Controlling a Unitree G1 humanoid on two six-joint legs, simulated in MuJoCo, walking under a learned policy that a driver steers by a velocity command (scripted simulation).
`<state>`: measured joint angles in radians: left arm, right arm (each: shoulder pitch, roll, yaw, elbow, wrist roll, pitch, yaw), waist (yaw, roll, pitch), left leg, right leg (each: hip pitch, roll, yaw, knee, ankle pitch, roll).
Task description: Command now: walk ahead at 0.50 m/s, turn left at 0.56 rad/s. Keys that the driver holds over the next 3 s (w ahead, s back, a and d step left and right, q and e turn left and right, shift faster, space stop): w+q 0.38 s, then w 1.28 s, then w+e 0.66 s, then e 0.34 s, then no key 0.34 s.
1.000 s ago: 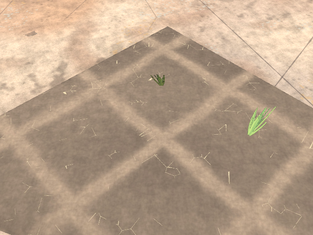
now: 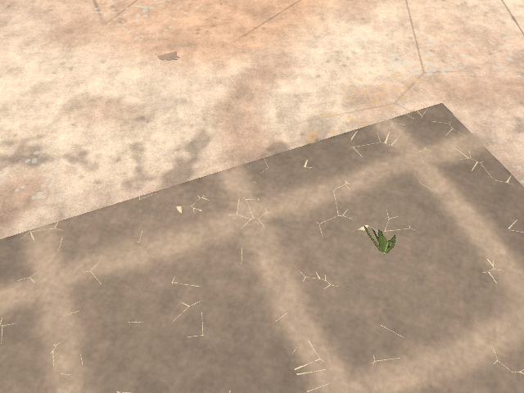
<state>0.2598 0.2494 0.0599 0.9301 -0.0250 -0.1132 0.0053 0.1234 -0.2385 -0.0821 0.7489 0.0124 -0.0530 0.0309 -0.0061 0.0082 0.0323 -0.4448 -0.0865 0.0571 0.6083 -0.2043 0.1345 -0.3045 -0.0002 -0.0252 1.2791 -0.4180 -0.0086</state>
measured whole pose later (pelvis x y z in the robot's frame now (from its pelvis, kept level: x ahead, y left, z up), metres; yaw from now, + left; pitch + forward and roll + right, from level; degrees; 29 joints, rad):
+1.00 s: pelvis +0.50 +0.09 +0.02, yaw +21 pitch +2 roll +0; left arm 0.25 0.30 0.05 0.84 -0.02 -0.08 -0.01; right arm 0.24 -0.25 -0.06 0.70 0.00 -0.07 0.03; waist 0.00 -0.03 0.00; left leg -0.31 -0.03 0.03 0.44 -0.17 0.06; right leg -0.52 -0.09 0.01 1.14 -0.34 -0.01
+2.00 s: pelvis +0.99 +0.25 +0.01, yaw +13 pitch +2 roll +0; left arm 0.33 0.30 0.06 0.85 -0.03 -0.05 0.00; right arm 0.16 -0.25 -0.06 0.77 0.00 -0.11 0.03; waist 0.02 -0.04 0.01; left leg -0.35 0.01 0.07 0.50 -0.19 0.02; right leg -0.42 -0.02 0.05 1.15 -0.40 -0.05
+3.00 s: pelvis +1.40 +0.23 -0.04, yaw -17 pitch +2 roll +1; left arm 0.19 0.26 0.05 0.72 0.01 0.01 0.03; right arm 0.09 -0.25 -0.04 0.75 -0.03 -0.04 -0.01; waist 0.01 -0.03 0.00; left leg -0.38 -0.01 -0.02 0.54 -0.20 0.00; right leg -0.26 0.09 0.15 0.66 -0.45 0.00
